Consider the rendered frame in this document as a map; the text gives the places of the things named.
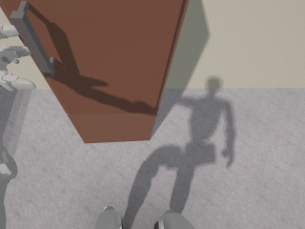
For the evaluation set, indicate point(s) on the robot left shin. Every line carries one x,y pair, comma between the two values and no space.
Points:
108,208

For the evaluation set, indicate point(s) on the cupboard door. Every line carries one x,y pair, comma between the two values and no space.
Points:
110,56

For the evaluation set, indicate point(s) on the right robot thigh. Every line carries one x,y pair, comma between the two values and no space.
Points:
174,221

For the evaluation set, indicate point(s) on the robot left upper arm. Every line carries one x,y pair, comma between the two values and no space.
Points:
8,171

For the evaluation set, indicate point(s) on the handle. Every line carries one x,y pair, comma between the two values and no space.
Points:
25,29

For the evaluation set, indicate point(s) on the left robot hand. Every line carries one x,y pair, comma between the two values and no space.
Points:
7,55

